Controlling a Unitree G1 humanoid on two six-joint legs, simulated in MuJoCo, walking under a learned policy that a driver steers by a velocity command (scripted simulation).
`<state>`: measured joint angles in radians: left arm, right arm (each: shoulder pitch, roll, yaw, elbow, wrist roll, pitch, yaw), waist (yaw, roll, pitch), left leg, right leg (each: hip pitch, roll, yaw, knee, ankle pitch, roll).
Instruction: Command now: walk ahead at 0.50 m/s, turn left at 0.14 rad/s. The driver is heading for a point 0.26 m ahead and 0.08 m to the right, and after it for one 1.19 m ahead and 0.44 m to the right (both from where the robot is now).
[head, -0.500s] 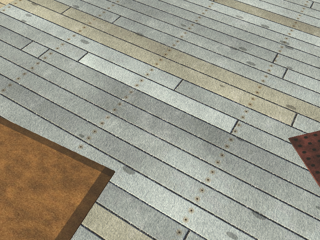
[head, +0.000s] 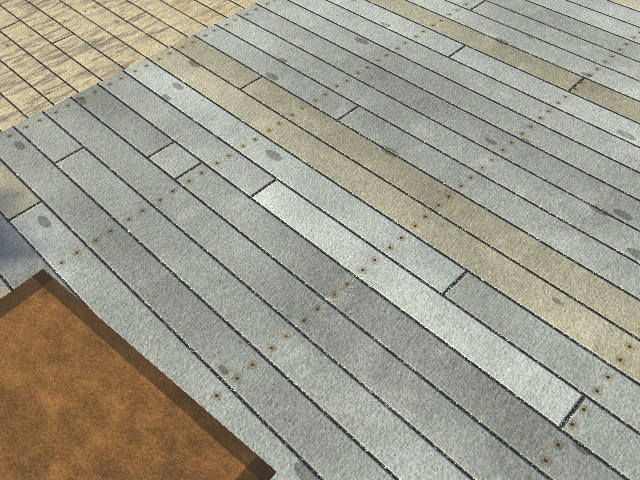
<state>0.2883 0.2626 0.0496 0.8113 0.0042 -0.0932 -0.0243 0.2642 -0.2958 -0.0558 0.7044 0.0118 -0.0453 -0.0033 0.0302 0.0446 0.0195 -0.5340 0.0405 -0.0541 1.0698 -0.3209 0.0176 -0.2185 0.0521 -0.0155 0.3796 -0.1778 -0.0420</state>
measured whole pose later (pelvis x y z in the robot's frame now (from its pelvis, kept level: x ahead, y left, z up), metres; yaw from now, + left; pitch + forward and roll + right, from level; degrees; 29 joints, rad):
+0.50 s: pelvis +0.27 +0.06 +0.00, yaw -7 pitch +1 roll +1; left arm 0.27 0.32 0.06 0.82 -0.03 -0.04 0.00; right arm 0.25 -0.26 -0.06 0.77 -0.01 -0.09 0.01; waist -0.01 -0.05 0.02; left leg -0.19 -0.02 0.11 0.36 -0.18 0.03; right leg -0.56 -0.09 0.05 1.11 -0.29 0.01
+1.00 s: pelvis +0.53 -0.06 +0.00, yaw -25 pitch +1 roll +0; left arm 0.28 0.29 0.07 0.71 -0.01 -0.04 -0.02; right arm 0.15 -0.30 -0.06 0.76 0.00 -0.11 0.00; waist 0.03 0.02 0.06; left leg -0.53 0.08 -0.05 1.09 -0.33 -0.02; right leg -0.28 0.10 0.02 0.42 -0.16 -0.09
